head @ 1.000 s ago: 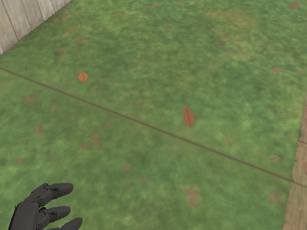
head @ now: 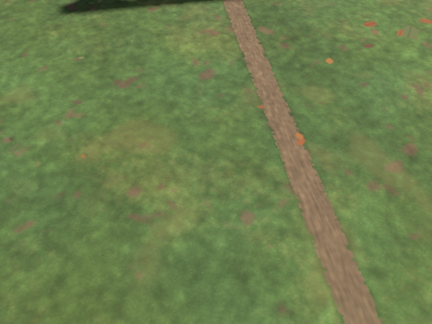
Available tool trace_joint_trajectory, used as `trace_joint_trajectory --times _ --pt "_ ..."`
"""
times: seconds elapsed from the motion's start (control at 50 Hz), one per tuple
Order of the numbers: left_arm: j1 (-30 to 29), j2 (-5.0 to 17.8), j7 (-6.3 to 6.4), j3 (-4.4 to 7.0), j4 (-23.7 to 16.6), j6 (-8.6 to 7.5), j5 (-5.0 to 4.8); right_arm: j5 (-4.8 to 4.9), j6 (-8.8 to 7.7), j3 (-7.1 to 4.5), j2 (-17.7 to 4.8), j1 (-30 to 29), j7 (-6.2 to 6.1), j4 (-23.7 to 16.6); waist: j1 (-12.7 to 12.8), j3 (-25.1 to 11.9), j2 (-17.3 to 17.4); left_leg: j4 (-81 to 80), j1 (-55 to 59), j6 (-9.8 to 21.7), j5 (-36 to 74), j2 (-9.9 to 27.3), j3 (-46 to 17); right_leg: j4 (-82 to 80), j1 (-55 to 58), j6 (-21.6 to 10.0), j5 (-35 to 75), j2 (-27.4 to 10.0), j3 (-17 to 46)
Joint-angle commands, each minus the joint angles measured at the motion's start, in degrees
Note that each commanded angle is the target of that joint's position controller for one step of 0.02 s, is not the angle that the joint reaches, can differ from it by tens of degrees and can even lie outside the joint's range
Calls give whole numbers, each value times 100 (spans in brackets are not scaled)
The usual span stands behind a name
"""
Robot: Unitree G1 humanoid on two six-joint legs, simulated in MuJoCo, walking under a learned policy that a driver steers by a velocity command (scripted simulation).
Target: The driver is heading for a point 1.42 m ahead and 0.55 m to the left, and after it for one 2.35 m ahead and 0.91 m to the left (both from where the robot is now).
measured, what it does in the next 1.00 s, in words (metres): walks ahead, turning left: left foot, then right foot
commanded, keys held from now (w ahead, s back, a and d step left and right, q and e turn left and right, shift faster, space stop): w+q+shift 0.78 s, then w+shift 0.20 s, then w+e+shift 0.02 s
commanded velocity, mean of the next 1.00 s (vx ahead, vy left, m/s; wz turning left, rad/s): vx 1.00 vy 0.00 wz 0.68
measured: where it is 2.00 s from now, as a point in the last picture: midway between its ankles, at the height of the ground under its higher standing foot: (71, 92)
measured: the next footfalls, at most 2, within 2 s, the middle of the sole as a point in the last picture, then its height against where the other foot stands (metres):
left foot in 0.28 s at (183, 322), level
right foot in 0.72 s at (199, 199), level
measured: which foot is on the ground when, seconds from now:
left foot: up 0.00-0.26, down 0.28-0.72, up 0.74-1.00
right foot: down 0.00-0.30, up 0.32-0.70, down 0.72-1.00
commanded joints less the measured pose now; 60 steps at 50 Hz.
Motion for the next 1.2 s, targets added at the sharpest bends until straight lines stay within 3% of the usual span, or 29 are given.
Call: trace_joint_trajectory --times 0.02,0.16,0.22,0.26,0.28,0.3,0.32,0.34,0.36,0.38,0.4,0.46,0.54,0.58,0.66,0.7,0.72,0.74,0.76,0.78,0.82,0.86,0.9,1.0,1.06,1.12,1.16,1.18,1.2 --pt "-411 699 90 170 -330 -291 -3 -58 158 -113 -474 69 -50 -199 -196 399 -141 -803 -423 -114 1039 332 52 -2141 -708 -659 523 -1585 1241" --pt "171 851 232 173 97 -339 -22 85 -75 -122 -373 -1004 351 -394 335 538 -116 -3648 -65 166 3553 -428 735 -2539 925 249 2257 -1570 -374" --pt "39 1166 331 256 83 -127 125 97 -61 -284 -680 -760 497 -468 -5 12 -593 -3754 317 433 2697 -1070 1376 -1574 2238 577 6046 -1793 -638" --pt "-333 1411 446 343 -6 60 236 157 119 -491 -1083 668 434 -264 -909 -663 -1080 -3293 1467 727 1512 -1355 1493 356 2411 655 8554 -2004 -657" --pt "-846 1498 455 368 -162 100 228 130 236 -649 -1409 2236 352 130 -1700 -1217 -986 -3256 3235 956 1382 -1163 982 2173 1468 614 8395 -1957 -585" --pt "-970 876 355 189 -243 -19 224 109 366 -655 -1565 2937 245 371 -1797 -1306 406 -2971 4730 1202 895 -822 257 4784 -345 668 3230 -1132 -514" --pt "-68 -4 190 -82 -643 -255 -92 -60 234 -640 -1651 2412 261 215 -654 -1791 2350 -4164 6226 2561 -1590 376 -3316 6746 -3156 1019 -1741 -123 511" --pt "-598 615 86 -81 -765 -489 -224 -124 196 -577 -1159 2205 225 0 -1019 -1975 1097 -5614 6071 2316 -3118 582 -4632 6303 -3417 528 -1036 -360 1185" --pt "-1209 840 59 -10 -954 -582 -322 -205 122 -521 -963 1988 226 -50 -872 -1180 252 -5921 5204 1936 -2879 524 -4386 5586 -3409 295 -597 -614 1200" --pt "-1309 761 92 -30 -980 -607 -241 -197 50 -516 -961 1643 281 -95 -494 -678 -618 -5958 4226 1842 -2301 381 -4082 5024 -3129 288 -374 -806 1187" --pt "-1274 706 144 -27 -917 -579 -73 -168 2 -507 -934 1292 290 -187 -250 -427 -796 -5925 3492 1862 -1628 96 -3621 4532 -2791 365 -260 -946 1227" --pt "-1070 785 246 36 -816 -384 54 -52 22 -467 -826 893 194 -276 99 46 -417 -6042 2319 1858 -216 -497 -2473 3553 -2362 755 -100 -1238 1109" --pt "-2402 335 266 -88 -1343 -364 140 48 87 -455 -808 1190 -12 -54 -428 413 -20 -6003 1136 1491 801 -1085 -1565 1250 -1592 1141 1575 -948 593" --pt "-2721 285 237 -60 -1477 -399 26 71 139 -500 -889 1434 -36 82 -689 163 175 -5976 984 1238 604 -1099 -1671 467 -778 1202 2369 -653 488" --pt "-2850 745 251 190 -1572 -480 -257 135 192 -540 -798 1524 -106 260 -640 -1 473 -5209 2387 974 869 -837 -2234 -496 -592 1166 2178 -678 934" --pt "-1689 1134 292 428 -1382 -534 -328 15 266 -598 -943 1285 -88 208 121 -838 587 -3738 2926 696 2727 -887 -2078 -445 586 935 1691 -702 788" --pt "-146 1239 355 491 -1129 -459 -361 -190 300 -509 -788 923 -32 5 897 -1910 674 -2112 2276 510 2765 -903 -1802 331 2373 702 985 -1318 1093" --pt "568 1631 330 523 -943 -415 -97 -138 270 -253 188 2009 20 -153 310 -3026 -1625 81 298 301 -1340 -1632 -1170 -42 4706 -191 -851 -2917 3806" --pt "587 1536 198 530 -807 -392 -115 237 250 -129 -119 2139 0 -290 299 -3236 -3009 1259 -898 260 -1547 -1134 -709 -970 4897 -547 -3311 -3551 5988" --pt "188 971 251 449 -988 -321 -108 232 290 -237 -603 1431 -52 -237 586 -2126 -2011 1429 -1334 237 -938 -792 -466 -1238 4076 -279 -3411 -3137 5158" --pt "43 835 251 388 -670 -214 27 -119 245 -282 -722 260 -6 -461 602 -701 -204 943 -1066 270 -434 -512 -110 -1332 2298 25 -1027 -2496 3268" --pt "-192 536 193 276 -428 -259 85 7 255 -250 -420 224 79 -567 183 -240 -436 505 -653 329 -306 -224 -206 -1580 1304 -69 -173 -2218 2473" --pt "-218 262 94 188 -206 -285 -68 117 320 -186 -171 339 112 -573 -79 -107 -602 243 -649 386 -454 -140 -239 -1775 928 -188 8 -2180 2112" --pt "-162 770 139 287 82 -332 -132 -76 203 -89 -278 -539 249 -819 -217 558 -190 -1556 -990 280 1074 -109 -63 -2419 399 -277 1039 -2138 1046" --pt "426 929 171 273 340 -317 -267 -128 13 -29 -220 -1441 386 -1092 70 747 -62 -2883 176 242 2036 -291 427 -2931 87 -258 1421 -2066 811" --pt "656 1222 215 274 492 -195 -253 -78 -89 -203 -576 -1491 406 -1171 -101 412 -408 -3675 960 267 1682 -710 584 -2339 979 -110 3490 -2225 689" --pt "704 1425 238 264 640 -80 -137 -21 -37 -470 -1036 -191 272 -956 -964 -599 -1020 -3726 2740 439 997 -1056 757 -514 1096 109 5607 -2137 533" --pt "523 1360 264 215 573 -74 -77 -22 49 -596 -1232 1033 154 -675 -1660 -1209 -1095 -3396 4617 473 901 -651 440 1134 -183 345 5024 -1924 474" --pt "966 447 272 3 351 -132 61 -183 101 -709 -1799 1902 34 -438 -1401 -2324 385 -3460 6573 718 -596 907 -1692 3513 -1849 538 1120 -1208 513"
Keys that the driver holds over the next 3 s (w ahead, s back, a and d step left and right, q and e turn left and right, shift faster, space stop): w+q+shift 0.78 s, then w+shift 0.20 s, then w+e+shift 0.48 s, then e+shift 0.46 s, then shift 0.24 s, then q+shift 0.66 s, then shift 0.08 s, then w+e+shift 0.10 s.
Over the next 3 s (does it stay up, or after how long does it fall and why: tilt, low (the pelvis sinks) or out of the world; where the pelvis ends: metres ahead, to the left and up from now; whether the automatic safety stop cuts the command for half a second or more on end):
stays up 1.57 0.79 0.00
